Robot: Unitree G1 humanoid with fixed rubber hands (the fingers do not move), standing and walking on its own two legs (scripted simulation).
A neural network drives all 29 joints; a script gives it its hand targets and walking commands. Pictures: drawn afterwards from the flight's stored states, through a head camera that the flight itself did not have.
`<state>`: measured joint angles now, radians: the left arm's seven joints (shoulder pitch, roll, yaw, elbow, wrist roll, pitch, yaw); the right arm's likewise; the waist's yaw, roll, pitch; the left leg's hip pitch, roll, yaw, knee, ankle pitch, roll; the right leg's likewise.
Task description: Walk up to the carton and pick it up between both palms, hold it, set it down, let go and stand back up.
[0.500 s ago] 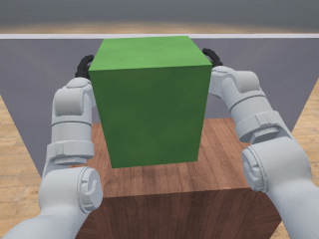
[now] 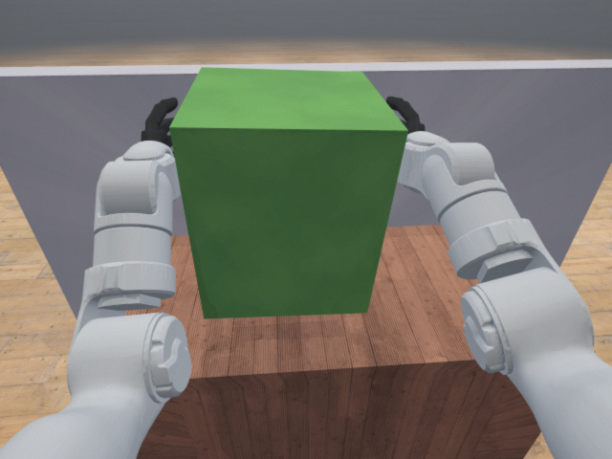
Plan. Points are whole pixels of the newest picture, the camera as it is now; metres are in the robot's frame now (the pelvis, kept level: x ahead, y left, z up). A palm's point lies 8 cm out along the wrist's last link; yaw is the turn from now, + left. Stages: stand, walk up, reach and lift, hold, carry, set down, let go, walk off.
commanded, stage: hold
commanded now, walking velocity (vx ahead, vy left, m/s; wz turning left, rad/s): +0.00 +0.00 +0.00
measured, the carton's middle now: (285, 191) +0.38 +0.01 +0.25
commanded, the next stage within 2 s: none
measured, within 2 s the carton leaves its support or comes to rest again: neither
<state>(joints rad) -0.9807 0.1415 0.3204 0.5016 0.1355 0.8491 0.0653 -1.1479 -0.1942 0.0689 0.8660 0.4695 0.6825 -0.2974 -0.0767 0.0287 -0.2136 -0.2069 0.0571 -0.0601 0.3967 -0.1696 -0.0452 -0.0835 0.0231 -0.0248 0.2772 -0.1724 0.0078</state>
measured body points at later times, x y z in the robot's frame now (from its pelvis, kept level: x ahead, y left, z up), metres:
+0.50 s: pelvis +0.00 +0.00 +0.00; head -0.09 +0.02 +0.44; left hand +0.39 +0.16 +0.30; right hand +0.39 -0.14 +0.30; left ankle +0.03 +0.14 -0.75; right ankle -0.01 -0.12 -0.75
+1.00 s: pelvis +0.00 +0.00 +0.00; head -0.09 +0.01 +0.44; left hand +0.39 +0.16 +0.30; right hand +0.38 -0.15 +0.31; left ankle +0.03 +0.14 -0.75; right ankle -0.01 -0.12 -0.75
